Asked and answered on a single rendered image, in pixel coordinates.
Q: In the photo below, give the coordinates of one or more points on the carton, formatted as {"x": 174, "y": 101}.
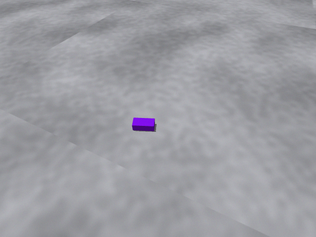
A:
{"x": 143, "y": 124}

